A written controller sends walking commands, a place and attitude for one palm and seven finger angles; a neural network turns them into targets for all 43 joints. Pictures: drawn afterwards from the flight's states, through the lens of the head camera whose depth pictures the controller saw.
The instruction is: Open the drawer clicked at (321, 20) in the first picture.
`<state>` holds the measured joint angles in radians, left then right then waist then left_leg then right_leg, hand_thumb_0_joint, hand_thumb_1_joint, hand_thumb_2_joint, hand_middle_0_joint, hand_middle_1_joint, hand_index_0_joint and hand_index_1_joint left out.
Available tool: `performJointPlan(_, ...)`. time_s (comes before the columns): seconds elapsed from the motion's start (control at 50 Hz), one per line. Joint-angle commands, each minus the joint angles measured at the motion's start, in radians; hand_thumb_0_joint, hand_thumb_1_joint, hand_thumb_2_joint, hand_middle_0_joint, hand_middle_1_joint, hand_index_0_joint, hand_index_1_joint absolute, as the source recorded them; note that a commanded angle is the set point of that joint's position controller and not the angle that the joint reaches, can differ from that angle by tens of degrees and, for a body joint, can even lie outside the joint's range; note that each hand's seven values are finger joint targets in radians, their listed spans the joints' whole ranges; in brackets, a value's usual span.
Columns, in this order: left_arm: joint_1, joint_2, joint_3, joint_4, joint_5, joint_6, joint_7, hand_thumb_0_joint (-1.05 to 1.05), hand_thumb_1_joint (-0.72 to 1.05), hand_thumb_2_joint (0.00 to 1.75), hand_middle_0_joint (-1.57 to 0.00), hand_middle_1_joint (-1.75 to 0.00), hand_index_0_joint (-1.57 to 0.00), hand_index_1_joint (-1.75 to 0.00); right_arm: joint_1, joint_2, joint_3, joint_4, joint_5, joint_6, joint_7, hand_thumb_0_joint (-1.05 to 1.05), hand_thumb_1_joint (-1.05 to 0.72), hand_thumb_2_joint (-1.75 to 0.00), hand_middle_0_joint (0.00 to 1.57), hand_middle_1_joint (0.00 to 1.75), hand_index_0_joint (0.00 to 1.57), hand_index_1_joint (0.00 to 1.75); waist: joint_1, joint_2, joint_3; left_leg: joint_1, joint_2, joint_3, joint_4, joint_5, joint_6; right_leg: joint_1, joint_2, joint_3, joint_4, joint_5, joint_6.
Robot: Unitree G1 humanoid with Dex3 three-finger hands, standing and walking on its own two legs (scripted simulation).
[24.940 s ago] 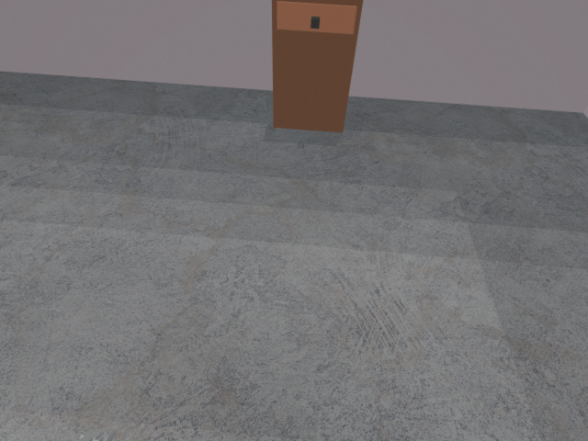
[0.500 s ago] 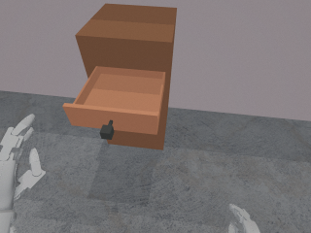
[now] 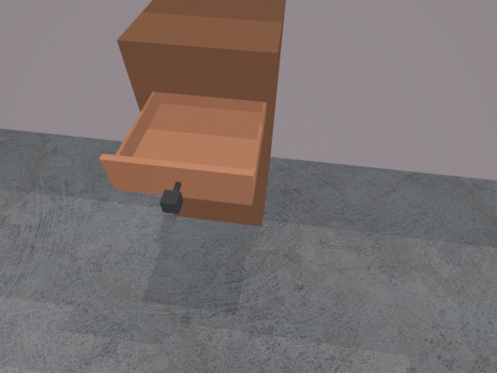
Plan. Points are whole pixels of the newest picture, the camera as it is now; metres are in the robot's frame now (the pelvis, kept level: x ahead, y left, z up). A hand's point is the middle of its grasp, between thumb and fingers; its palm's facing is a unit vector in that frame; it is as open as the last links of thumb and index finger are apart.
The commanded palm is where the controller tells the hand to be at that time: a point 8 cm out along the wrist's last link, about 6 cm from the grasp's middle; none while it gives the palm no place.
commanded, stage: let the arm hang, fingers relaxed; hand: left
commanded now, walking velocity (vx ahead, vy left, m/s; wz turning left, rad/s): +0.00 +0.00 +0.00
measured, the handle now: (174, 195) +0.52 +0.22 -0.13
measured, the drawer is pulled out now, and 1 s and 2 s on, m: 0.30 0.30 0.30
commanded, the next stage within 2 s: look to check the result in 0.56 s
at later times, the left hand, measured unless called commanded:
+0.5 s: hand out of the picture -0.02 +0.15 -0.18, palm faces +0.04 -0.99 -0.16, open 7.3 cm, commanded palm none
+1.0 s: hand out of the picture -0.02 +0.15 -0.18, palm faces +0.05 -0.98 -0.18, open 7.4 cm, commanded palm none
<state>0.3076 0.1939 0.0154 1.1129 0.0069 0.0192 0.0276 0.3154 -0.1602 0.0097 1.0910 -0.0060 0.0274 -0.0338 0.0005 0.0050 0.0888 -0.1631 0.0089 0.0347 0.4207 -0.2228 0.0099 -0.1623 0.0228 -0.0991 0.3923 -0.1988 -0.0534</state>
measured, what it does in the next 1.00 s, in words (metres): stands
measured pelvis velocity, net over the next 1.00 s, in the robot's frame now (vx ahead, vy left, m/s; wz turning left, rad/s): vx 0.00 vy -0.01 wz -0.01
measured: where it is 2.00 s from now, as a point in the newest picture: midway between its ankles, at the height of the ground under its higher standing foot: outside the picture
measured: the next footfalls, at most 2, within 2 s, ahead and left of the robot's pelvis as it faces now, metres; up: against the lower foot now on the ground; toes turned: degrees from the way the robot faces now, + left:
none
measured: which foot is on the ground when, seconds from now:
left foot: down 0.00-1.00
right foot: down 0.00-1.00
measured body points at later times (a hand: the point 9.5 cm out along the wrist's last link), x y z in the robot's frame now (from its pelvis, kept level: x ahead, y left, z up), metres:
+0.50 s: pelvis +0.00 +0.00 +0.00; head +0.01 -0.01 +0.45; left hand -0.02 +0.20 -0.16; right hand -0.04 -0.19 -0.17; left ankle +0.00 +0.11 -0.74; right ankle +0.01 -0.08 -0.74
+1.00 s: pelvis +0.00 -0.01 +0.00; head +0.02 -0.02 +0.45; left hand -0.02 +0.20 -0.16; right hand -0.03 -0.20 -0.17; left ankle +0.00 +0.11 -0.74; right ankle +0.01 -0.08 -0.74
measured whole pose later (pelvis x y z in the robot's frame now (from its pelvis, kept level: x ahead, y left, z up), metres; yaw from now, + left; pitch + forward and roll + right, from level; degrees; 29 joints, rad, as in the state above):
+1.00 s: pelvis +0.00 -0.01 +0.00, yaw +0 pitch -2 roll +0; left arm 0.31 0.11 0.01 1.15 0.01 -0.01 0.04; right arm 0.32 -0.09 0.00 1.13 -0.01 0.01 -0.04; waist 0.00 0.01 0.06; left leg -0.15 0.02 0.04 0.40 -0.22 0.00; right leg -0.16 0.03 -0.09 0.39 -0.21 -0.07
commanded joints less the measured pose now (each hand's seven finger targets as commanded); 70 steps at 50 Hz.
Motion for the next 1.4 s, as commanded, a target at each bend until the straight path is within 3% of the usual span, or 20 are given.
performJointPlan(0.0,0.035,0.070,0.005,-0.007,0.000,-0.021,0.004,0.00,0.90,0.90,-0.20,-0.30,-0.20,-0.30,0.064,-0.069,-0.012,-0.009,-0.004,-0.020,-0.006,0.00,-0.90,-0.90,0.20,0.30,0.20,0.30,-0.002,-0.002,0.007,-0.029,0.084,-0.089,-0.094,0.040,0.030,-0.015,-0.125,0.140,-0.118,-0.030,-0.010)
performJointPlan(0.16,0.063,0.047,0.008,0.018,0.004,-0.021,0.010,0.00,0.90,0.90,-0.20,-0.30,-0.20,-0.30,0.103,-0.033,-0.015,0.024,-0.007,-0.018,-0.006,0.00,-0.90,-0.90,0.20,0.30,0.20,0.30,-0.004,-0.015,0.039,-0.046,0.078,-0.082,-0.102,-0.027,0.032,-0.067,-0.120,0.142,-0.125,-0.118,-0.008)
performJointPlan(0.38,0.080,0.012,0.015,0.013,0.005,-0.028,0.014,0.00,0.90,0.90,-0.20,-0.30,-0.20,-0.30,0.120,0.004,-0.020,0.030,-0.007,-0.031,-0.012,0.00,-0.90,-0.90,0.20,0.30,0.20,0.30,-0.001,0.013,0.028,-0.058,0.079,-0.079,-0.098,0.019,0.032,-0.051,-0.118,0.136,-0.094,-0.041,-0.010)
performJointPlan(0.46,0.085,0.002,0.014,0.019,0.005,-0.030,0.014,0.00,0.90,0.90,-0.20,-0.30,-0.20,-0.30,0.117,0.007,-0.020,0.029,-0.007,-0.032,-0.015,0.00,-0.90,-0.90,0.20,0.30,0.20,0.30,0.000,0.026,0.028,-0.048,0.082,-0.078,-0.095,0.039,0.031,-0.051,-0.117,0.135,-0.090,-0.015,-0.011)
performJointPlan(0.52,0.083,0.004,0.016,0.018,0.004,-0.031,0.014,0.00,0.90,0.90,-0.20,-0.30,-0.20,-0.30,0.119,0.007,-0.021,0.029,-0.006,-0.035,-0.015,0.00,-0.90,-0.90,0.20,0.30,0.20,0.30,0.000,0.004,0.014,-0.045,0.081,-0.080,-0.094,0.064,0.031,-0.030,-0.117,0.138,-0.085,0.012,-0.012)
performJointPlan(0.68,0.082,0.004,0.015,0.018,0.004,-0.030,0.015,0.00,0.90,0.90,-0.20,-0.30,-0.20,-0.30,0.118,0.004,-0.022,0.031,-0.007,-0.028,-0.014,0.00,-0.90,-0.90,0.20,0.30,0.20,0.30,-0.004,0.009,0.043,-0.046,0.077,-0.076,-0.092,0.030,0.028,-0.056,-0.118,0.142,-0.105,-0.041,-0.012)
performJointPlan(0.82,0.085,0.010,0.016,0.019,0.002,-0.034,0.014,0.00,0.90,0.90,-0.20,-0.30,-0.20,-0.30,0.109,-0.002,-0.022,0.029,-0.006,-0.031,-0.015,0.00,-0.90,-0.90,0.20,0.30,0.20,0.30,-0.002,-0.002,0.009,-0.022,0.077,-0.068,-0.082,0.068,0.025,-0.032,-0.124,0.146,-0.107,0.000,-0.011)
performJointPlan(1.02,0.084,0.009,0.015,0.022,0.002,-0.035,0.016,0.00,0.90,0.90,-0.20,-0.30,-0.20,-0.30,0.101,0.000,-0.022,0.037,-0.006,-0.027,-0.015,0.00,-0.90,-0.90,0.20,0.30,0.20,0.30,-0.002,0.011,0.035,-0.024,0.077,-0.062,-0.082,0.068,0.020,-0.036,-0.125,0.145,-0.118,0.005,-0.009)
performJointPlan(1.08,0.081,0.011,0.015,0.022,0.002,-0.035,0.017,0.00,0.90,0.90,-0.20,-0.30,-0.20,-0.30,0.105,0.001,-0.022,0.037,-0.006,-0.027,-0.015,0.00,-0.90,-0.90,0.20,0.30,0.20,0.30,-0.003,-0.013,0.026,-0.019,0.079,-0.063,-0.081,0.073,0.021,-0.029,-0.125,0.141,-0.121,0.003,-0.006)
performJointPlan(1.18,0.078,0.010,0.017,0.021,0.002,-0.036,0.017,0.00,0.90,0.90,-0.20,-0.30,-0.20,-0.30,0.100,0.004,-0.023,0.038,-0.006,-0.028,-0.016,0.00,-0.90,-0.90,0.20,0.30,0.20,0.30,-0.002,0.018,0.024,-0.016,0.079,-0.062,-0.079,0.089,0.018,-0.022,-0.126,0.138,-0.116,0.036,-0.006)
performJointPlan(1.38,0.074,0.009,0.018,0.020,0.001,-0.037,0.017,0.00,0.90,0.90,-0.20,-0.30,-0.20,-0.30,0.103,0.000,-0.024,0.038,-0.006,-0.030,-0.019,0.00,-0.90,-0.90,0.20,0.30,0.20,0.30,-0.003,0.008,0.009,-0.005,0.085,-0.063,-0.081,0.105,0.017,-0.008,-0.122,0.136,-0.110,0.068,-0.008)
